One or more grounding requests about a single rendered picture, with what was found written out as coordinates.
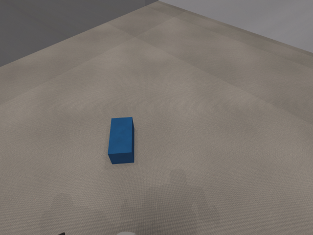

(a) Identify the carton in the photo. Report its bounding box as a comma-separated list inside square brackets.
[108, 117, 134, 164]

